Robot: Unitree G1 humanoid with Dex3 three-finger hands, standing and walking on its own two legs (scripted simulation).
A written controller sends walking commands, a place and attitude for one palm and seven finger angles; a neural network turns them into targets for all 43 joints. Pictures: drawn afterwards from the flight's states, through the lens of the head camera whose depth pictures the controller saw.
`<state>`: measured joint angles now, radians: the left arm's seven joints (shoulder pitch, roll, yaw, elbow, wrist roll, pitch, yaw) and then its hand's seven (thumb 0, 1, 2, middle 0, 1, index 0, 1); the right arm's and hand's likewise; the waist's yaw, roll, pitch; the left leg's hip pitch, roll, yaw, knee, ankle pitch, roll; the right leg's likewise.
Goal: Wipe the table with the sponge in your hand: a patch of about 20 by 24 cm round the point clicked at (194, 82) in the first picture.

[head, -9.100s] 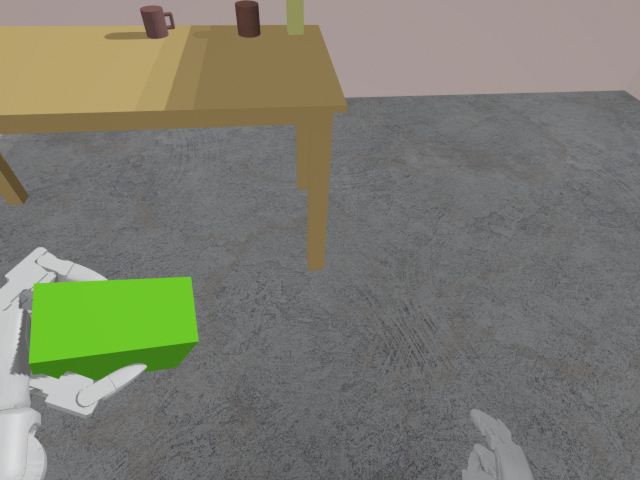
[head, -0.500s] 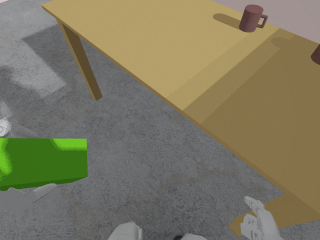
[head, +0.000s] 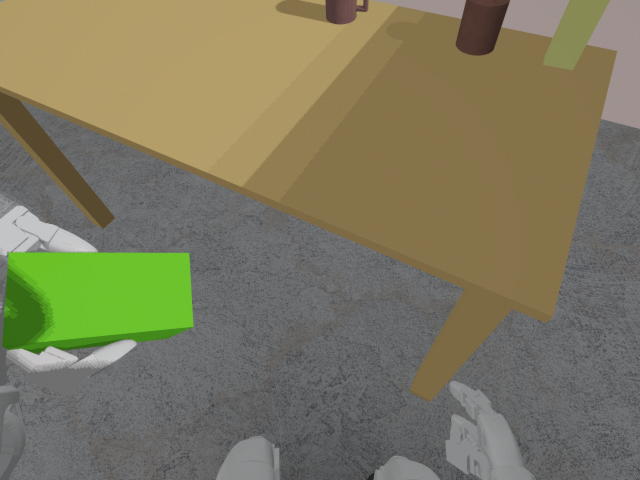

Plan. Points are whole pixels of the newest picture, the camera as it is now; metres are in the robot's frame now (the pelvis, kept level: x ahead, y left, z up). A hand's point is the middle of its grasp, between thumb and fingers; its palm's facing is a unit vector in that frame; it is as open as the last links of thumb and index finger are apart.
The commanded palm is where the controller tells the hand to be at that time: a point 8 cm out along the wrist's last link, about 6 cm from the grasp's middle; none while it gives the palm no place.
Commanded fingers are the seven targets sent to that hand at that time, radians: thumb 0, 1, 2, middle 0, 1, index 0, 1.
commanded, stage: turn to face it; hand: left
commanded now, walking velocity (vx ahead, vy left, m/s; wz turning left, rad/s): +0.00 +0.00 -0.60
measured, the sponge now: (130, 302) +0.25 +0.19 +0.15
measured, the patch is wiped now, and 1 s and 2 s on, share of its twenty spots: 0.00 0.00 0.00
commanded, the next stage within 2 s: take the last steps up to it in 1.32 s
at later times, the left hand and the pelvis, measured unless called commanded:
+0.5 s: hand (129, 325) +0.21 +0.16 +0.19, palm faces +0.17 -0.87 -0.46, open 10.7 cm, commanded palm +0.18 +0.21 +0.20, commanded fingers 0.00 0.10 1.30 -1.20 -1.60 -1.20 -1.60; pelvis -0.06 -0.01 +0.01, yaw -17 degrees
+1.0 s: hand (266, 350) +0.20 +0.05 +0.18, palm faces -0.13 -0.87 -0.48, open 10.6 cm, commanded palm +0.17 +0.11 +0.20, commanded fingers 0.00 0.10 1.30 -1.20 -1.60 -1.20 -1.60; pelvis -0.12 -0.03 +0.01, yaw -35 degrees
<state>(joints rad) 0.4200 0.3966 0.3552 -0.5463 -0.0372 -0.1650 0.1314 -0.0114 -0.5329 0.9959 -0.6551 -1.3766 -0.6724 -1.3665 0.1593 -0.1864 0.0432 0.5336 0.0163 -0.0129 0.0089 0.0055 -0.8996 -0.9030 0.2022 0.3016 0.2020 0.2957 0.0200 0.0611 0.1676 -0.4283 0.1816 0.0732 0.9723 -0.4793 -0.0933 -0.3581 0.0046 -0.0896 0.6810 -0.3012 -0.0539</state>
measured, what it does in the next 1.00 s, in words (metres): walks backwards, turning right: left foot, then right foot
